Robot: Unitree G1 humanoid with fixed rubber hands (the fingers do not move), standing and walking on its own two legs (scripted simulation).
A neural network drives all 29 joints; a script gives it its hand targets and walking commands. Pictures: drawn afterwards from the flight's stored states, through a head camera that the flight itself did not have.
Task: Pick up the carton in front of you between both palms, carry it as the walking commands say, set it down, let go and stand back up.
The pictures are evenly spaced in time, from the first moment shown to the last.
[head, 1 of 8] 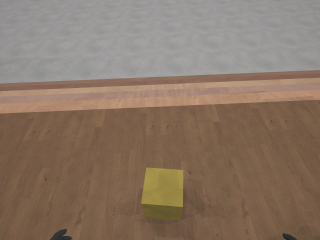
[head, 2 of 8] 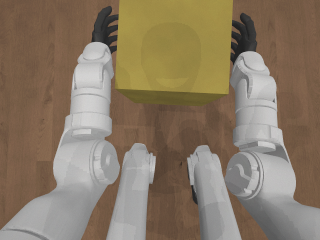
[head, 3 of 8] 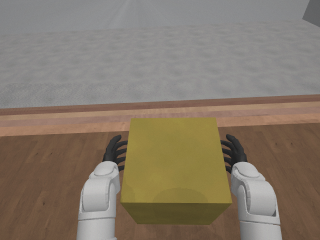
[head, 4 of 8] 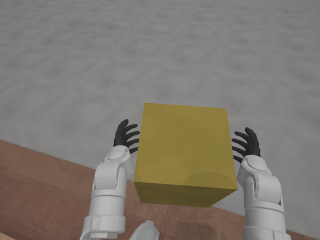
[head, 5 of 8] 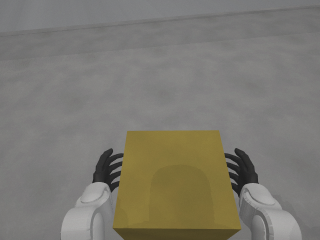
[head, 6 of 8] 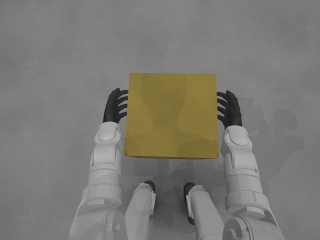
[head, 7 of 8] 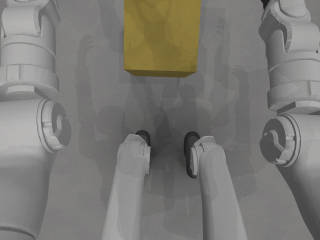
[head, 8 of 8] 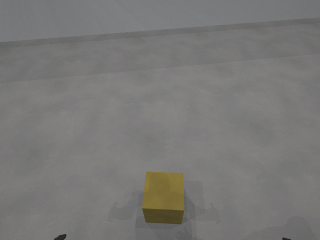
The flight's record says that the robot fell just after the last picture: no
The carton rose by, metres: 0.68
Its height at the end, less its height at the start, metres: -0.98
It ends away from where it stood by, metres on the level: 5.10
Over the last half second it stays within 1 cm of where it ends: yes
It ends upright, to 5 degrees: yes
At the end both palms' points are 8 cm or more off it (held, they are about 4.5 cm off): yes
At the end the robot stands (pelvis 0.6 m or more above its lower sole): yes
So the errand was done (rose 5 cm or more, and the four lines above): yes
